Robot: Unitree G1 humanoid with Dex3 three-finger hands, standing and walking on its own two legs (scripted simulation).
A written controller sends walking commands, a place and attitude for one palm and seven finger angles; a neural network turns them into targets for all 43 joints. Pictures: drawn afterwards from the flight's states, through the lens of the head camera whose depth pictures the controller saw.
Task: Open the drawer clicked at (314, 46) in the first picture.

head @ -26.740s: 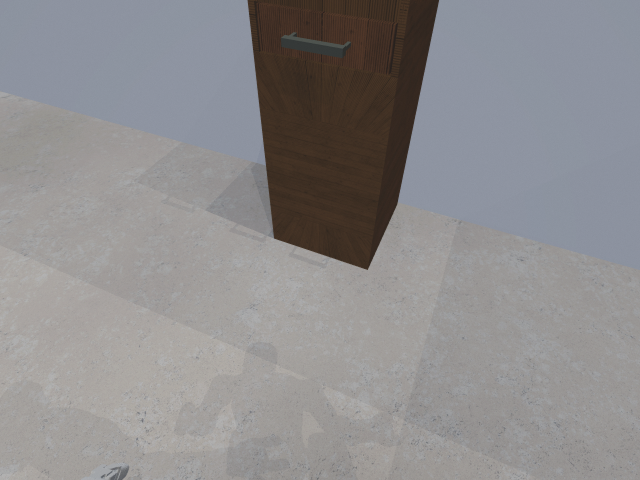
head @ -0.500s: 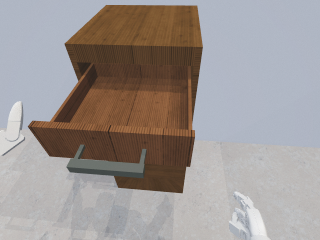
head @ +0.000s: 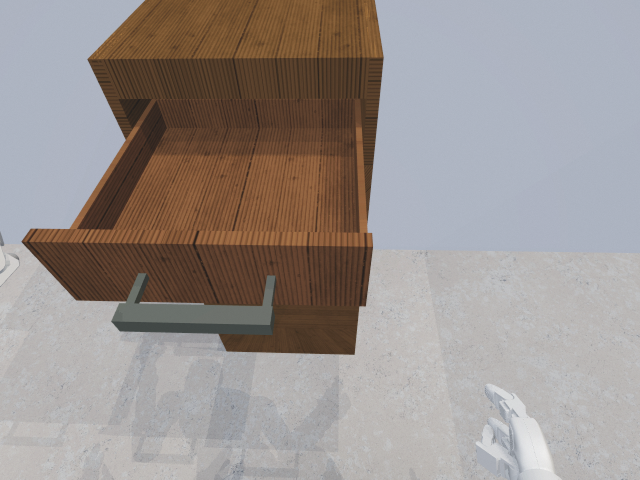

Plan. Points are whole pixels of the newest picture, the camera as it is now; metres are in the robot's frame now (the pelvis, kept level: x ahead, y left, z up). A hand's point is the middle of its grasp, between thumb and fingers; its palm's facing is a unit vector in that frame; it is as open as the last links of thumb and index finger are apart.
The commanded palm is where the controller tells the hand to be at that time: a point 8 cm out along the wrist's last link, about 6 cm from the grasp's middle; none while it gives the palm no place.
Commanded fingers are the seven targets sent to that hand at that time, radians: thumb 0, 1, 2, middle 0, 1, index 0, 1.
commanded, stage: step back with the hand held close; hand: left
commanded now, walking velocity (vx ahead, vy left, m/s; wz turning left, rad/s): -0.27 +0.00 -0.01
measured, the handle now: (200, 301) +0.29 +0.17 +0.10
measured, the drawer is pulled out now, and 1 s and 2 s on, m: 0.30 0.30 0.30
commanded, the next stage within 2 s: stop stepping back and stand still in 0.72 s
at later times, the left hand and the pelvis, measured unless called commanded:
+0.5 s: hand out of the picture +0.08 +0.25 +0.29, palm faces +0.62 -0.71 -0.33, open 7.4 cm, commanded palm +0.03 +0.29 +0.29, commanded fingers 0.00 0.90 0.90 -0.20 -0.30 -0.20 -0.30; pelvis -0.10 +0.01 -0.02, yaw +1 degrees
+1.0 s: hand out of the picture -0.07 +0.26 +0.31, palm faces +0.68 -0.63 -0.36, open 7.4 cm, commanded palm -0.12 +0.30 +0.29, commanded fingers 0.00 0.90 0.90 -0.20 -0.30 -0.20 -0.30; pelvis -0.23 +0.01 -0.01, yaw +3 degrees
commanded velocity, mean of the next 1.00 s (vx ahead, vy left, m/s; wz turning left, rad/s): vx -0.19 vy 0.02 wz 0.00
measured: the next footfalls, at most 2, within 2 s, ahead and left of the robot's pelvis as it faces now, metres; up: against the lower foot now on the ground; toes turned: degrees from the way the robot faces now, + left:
right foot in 0.82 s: -0.24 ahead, -0.09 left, +0.00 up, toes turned +0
left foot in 1.04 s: -0.19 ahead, +0.13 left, +0.00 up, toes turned +4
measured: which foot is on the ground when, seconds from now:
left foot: down 0.00-0.82, up 0.84-1.00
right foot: down 0.00-0.60, up 0.62-0.80, down 0.82-1.00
